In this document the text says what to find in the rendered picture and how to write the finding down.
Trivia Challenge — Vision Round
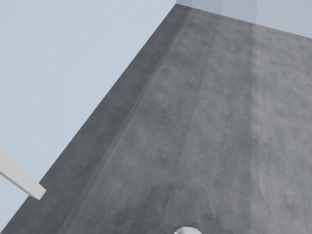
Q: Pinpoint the panel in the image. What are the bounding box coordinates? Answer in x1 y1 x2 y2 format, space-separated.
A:
0 148 47 200

